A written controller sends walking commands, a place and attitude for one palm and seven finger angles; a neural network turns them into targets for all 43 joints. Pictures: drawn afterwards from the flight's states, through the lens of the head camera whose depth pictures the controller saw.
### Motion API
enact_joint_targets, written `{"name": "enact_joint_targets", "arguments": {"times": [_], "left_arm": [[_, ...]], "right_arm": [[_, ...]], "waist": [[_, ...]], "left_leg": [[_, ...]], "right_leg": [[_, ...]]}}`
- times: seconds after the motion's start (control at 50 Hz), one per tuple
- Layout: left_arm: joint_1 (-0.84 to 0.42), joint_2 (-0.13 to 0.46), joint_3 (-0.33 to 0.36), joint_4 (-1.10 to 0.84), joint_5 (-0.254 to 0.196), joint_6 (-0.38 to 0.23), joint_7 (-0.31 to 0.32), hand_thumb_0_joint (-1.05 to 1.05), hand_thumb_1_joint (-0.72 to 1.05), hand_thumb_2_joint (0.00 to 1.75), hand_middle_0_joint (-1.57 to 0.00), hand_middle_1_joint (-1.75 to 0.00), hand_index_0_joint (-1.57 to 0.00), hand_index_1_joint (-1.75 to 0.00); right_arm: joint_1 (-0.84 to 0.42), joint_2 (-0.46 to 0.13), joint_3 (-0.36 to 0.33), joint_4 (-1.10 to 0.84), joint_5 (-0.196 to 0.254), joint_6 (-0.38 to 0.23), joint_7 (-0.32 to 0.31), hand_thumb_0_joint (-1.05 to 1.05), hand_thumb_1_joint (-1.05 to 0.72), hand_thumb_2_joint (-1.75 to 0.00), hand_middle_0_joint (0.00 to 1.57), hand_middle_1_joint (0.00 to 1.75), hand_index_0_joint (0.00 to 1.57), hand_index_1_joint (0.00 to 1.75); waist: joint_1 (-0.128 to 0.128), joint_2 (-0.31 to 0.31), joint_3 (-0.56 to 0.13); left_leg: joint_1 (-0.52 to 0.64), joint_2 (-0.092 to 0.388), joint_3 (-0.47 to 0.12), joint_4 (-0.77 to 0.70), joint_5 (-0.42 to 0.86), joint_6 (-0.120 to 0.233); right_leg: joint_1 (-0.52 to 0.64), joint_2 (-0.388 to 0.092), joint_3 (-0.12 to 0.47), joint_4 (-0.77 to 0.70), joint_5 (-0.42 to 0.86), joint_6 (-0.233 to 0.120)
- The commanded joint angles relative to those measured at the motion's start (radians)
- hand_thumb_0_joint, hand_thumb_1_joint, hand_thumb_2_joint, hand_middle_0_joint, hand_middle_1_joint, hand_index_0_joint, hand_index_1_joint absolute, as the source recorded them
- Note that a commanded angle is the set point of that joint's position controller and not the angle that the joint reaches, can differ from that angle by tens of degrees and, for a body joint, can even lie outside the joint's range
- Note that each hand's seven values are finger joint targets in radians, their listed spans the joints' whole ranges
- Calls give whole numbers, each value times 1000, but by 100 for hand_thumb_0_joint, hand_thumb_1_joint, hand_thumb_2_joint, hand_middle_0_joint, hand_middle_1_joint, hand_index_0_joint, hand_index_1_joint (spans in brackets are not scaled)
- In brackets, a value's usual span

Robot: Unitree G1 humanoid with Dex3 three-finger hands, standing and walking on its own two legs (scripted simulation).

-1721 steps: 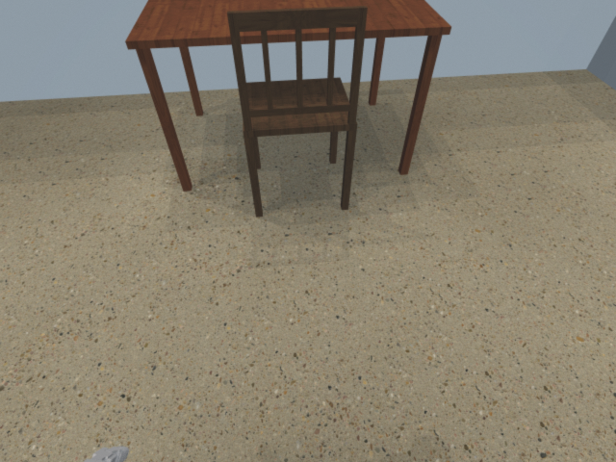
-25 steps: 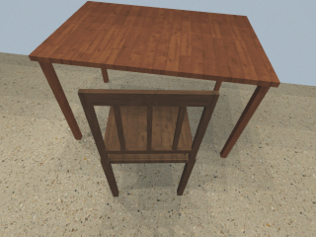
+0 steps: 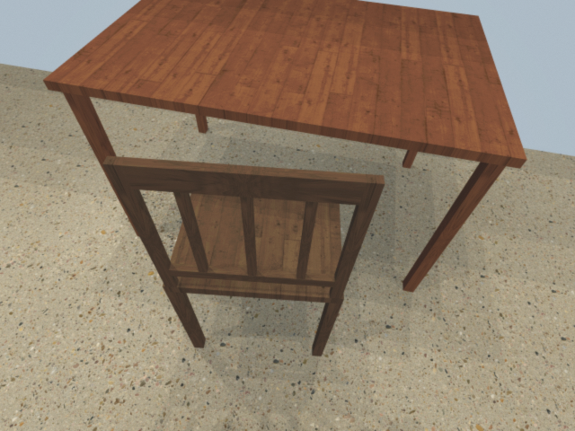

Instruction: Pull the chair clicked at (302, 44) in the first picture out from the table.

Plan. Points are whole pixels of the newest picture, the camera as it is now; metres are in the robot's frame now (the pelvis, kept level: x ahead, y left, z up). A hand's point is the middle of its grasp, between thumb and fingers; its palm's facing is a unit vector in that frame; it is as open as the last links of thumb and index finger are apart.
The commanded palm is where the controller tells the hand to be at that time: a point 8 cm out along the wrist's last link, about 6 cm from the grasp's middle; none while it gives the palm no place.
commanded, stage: shuffle to correct the standing spot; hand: left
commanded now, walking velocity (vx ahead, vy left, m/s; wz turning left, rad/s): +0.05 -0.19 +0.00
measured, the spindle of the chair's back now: (249, 238) +0.46 +0.10 -0.09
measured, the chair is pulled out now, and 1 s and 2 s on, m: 0.13 0.13 0.13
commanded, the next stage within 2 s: come to a stop and stand still in 0.10 s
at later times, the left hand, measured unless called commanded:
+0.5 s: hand out of the picture +0.04 +0.07 -0.17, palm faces +0.08 -0.98 -0.16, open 7.3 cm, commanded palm none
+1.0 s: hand out of the picture +0.02 +0.09 -0.17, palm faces +0.06 -0.98 -0.20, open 7.3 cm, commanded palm none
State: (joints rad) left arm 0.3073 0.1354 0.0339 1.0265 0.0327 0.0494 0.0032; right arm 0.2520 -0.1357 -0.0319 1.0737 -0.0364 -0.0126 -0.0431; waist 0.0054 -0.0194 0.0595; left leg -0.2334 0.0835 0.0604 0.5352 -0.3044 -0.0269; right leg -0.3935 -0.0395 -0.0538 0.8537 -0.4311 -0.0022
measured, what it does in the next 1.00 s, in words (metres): steps on the spot: right foot, then left foot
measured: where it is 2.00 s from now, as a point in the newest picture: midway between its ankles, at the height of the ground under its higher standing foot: outside the picture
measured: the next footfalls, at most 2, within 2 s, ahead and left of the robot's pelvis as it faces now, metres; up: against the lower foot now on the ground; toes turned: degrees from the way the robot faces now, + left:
right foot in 0.08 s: +0.07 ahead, -0.16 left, +0.00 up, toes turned +0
left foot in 0.30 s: +0.08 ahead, +0.01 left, +0.00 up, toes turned +7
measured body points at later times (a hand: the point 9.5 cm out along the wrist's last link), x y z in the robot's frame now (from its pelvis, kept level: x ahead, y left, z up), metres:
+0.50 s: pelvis +0.05 -0.08 +0.00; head +0.07 -0.08 +0.45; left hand +0.03 +0.13 -0.16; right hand +0.12 -0.31 -0.15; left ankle +0.04 +0.00 -0.73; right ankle +0.03 -0.16 -0.73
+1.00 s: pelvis +0.03 -0.08 +0.01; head +0.04 -0.08 +0.46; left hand +0.02 +0.14 -0.15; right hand +0.02 -0.30 -0.15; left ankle +0.04 +0.00 -0.73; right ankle +0.03 -0.16 -0.73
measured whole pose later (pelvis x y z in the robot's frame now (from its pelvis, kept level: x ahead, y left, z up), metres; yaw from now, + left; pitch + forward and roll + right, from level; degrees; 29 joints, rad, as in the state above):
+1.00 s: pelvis +0.03 -0.08 +0.01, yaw +2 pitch -1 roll +1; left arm 0.29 0.15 -0.01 1.08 0.01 0.00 0.04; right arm 0.29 -0.13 0.01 1.13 -0.01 0.01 -0.02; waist 0.01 -0.01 0.04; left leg -0.16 -0.03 0.11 0.37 -0.19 0.05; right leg -0.17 0.01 -0.10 0.42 -0.23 -0.06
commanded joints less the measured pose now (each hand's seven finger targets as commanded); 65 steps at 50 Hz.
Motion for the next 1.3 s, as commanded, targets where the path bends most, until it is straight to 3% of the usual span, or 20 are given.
{"name": "enact_joint_targets", "arguments": {"times": [0.0, 0.02, 0.04, 0.06, 0.08, 0.12, 0.18, 0.24, 0.26, 0.28, 0.32, 0.46, 0.6, 0.76, 0.88, 1.04, 1.06, 1.08, 1.18, 1.28], "left_arm": [[140, 49, 21, -22, 0, -26, -14, 0, 90, 90, -20, -30, -20, -30], [167, 86, 29, -18, 2, -33, -11, 0, 90, 90, -20, -30, -20, -30], [183, 167, 42, -21, 11, -39, -2, 0, 90, 90, -20, -30, -20, -30], [198, 211, 46, -36, 10, -35, 3, 0, 90, 90, -20, -30, -20, -30], [179, 205, 47, -47, 14, -33, 9, 0, 90, 90, -20, -30, -20, -30], [74, 158, 38, -68, 13, -31, 18, 0, 90, 90, -20, -30, -20, -30], [48, 159, 32, -79, 15, -32, 25, 0, 90, 90, -20, -30, -20, -30], [46, 137, 16, -46, -15, -42, 27, 0, 90, 90, -20, -30, -20, -30], [58, 106, 4, -36, -22, -53, 26, 0, 90, 90, -20, -30, -20, -30], [98, 71, -6, -23, -26, -59, 25, 0, 90, 90, -20, -30, -20, -30], [89, 73, -18, 10, -22, -52, 38, 0, 90, 90, -20, -30, -20, -30], [78, 137, -10, 25, -17, -64, 51, 0, 90, 90, -20, -30, -20, -30], [42, 160, -3, -2, -12, -58, 53, 0, 90, 90, -20, -30, -20, -30], [35, 114, -20, 11, -17, -56, 42, 0, 90, 90, -20, -30, -20, -30], [58, 107, -24, 29, -18, -61, 39, 0, 90, 90, -20, -30, -20, -30], [97, 80, -33, 57, -22, -75, 41, 0, 90, 90, -20, -30, -20, -30], [-10, 257, -43, -28, -43, -96, 41, 0, 90, 90, -20, -30, -20, -30], [69, 186, -24, -38, -23, -84, 43, 0, 90, 90, -20, -30, -20, -30], [52, 115, -32, -44, -20, -90, 54, 0, 90, 90, -20, -30, -20, -30], [29, 116, -28, -45, -21, -90, 57, 0, 90, 90, -20, -30, -20, -30]], "right_arm": [[27, -215, -56, -48, 0, 9, -4, 0, -90, -90, 20, 30, 20, 30], [41, -192, -55, -54, 2, 12, 0, 0, -90, -90, 20, 30, 20, 30], [52, -127, -45, -75, 9, 15, 3, 0, -90, -90, 20, 30, 20, 30], [5, -77, -32, -106, 13, 23, 5, 0, -90, -90, 20, 30, 20, 30], [-27, -90, -33, -120, 14, 26, -1, 0, -90, -90, 20, 30, 20, 30], [-19, -112, -36, -103, 14, 16, 1, 0, -90, -90, 20, 30, 20, 30], [5, -59, -17, -88, 18, 13, 7, 0, -90, -90, 20, 30, 20, 30], [84, -32, 14, -38, 21, -2, 4, 0, -90, -90, 20, 30, 20, 30], [81, -51, 16, -23, 23, -14, 4, 0, -90, -90, 20, 30, 20, 30], [63, -98, 20, -30, 18, -26, 2, 0, -90, -90, 20, 30, 20, 30], [-27, -101, 28, -31, 29, -22, -8, 0, -90, -90, 20, 30, 20, 30], [-5, -105, 5, -43, 33, 17, -4, 0, -90, -90, 20, 30, 20, 30], [-9, -88, 0, -57, 28, 46, 13, 0, -90, -90, 20, 30, 20, 30], [-2, -101, 22, -17, 26, 14, 19, 0, -90, -90, 20, 30, 20, 30], [49, -92, 32, 11, 24, 9, 22, 0, -90, -90, 20, 30, 20, 30], [114, -63, 41, 47, 27, -4, 17, 0, -90, -90, 20, 30, 20, 30], [23, -176, 4, -83, 9, -5, 26, 0, -90, -90, 20, 30, 20, 30], [19, -150, -11, -74, 10, -25, 18, 0, -90, -90, 20, 30, 20, 30], [78, -77, -3, -66, 14, -4, 24, 0, -90, -90, 20, 30, 20, 30], [75, -87, 1, -47, 16, -5, 27, 0, -90, -90, 20, 30, 20, 30]], "waist": [[20, 127, -14], [31, 28, -23], [37, -211, -20], [64, -294, -24], [72, -287, -23], [27, -234, -13], [6, -126, -51], [-26, -47, -89], [-19, 43, -73], [11, 163, -84], [37, 238, -44], [11, 14, -62], [5, -123, -35], [25, 26, 13], [19, 23, 40], [8, 4, 15], [-62, 233, 71], [10, 146, 23], [-34, -87, -50], [-33, 12, -10]], "left_leg": [[-137, 149, -111, -88, 28, 108], [-185, 90, -69, 18, -39, 75], [-307, -34, 57, 217, -185, 31], [-321, -83, 58, 402, -355, 31], [-324, -62, 11, 530, -342, 44], [-306, -28, 1, 580, -261, 43], [-176, -50, 48, 327, -222, 35], [83, -65, 32, -114, 98, 28], [155, -14, -24, -199, 221, 40], [143, 111, -163, -174, 518, 98], [55, 134, -162, -176, 647, 144], [105, 36, -61, -113, 359, 56], [28, -45, -25, -62, 36, 24], [49, 47, -118, -238, 155, 75], [15, 33, -118, -279, 32, 70], [55, 24, -96, -260, 100, 65], [8, -76, -110, -243, 271, 76], [-40, 32, -136, -227, -10, 79], [1, -43, -96, -57, 36, 65], [19, -13, -114, -101, 122, 71]], "right_leg": [[200, 43, -81, -317, 174, 14], [266, 14, -30, -409, 186, 5], [313, -142, 184, -497, 187, -54], [253, -260, 311, -607, 177, -137], [190, -264, 370, -635, 121, -195], [179, -210, 259, -557, 336, -229], [180, -181, 165, -474, 568, -225], [156, -125, 127, -397, 536, -141], [134, -84, 104, -359, 489, -97], [136, -39, 88, -348, 395, -44], [240, -33, 62, -377, 236, -12], [252, -151, 149, -446, 695, -43], [210, -240, 235, -521, 562, -114], [172, -95, 111, -515, 219, -51], [168, -90, 114, -550, 137, -53], [173, -89, 123, -559, 191, -57], [110, -18, 74, -398, 222, -98], [111, -53, 73, -410, 125, -80], [79, -141, 200, -534, 37, -111], [80, -101, 153, -481, 166, -88]]}}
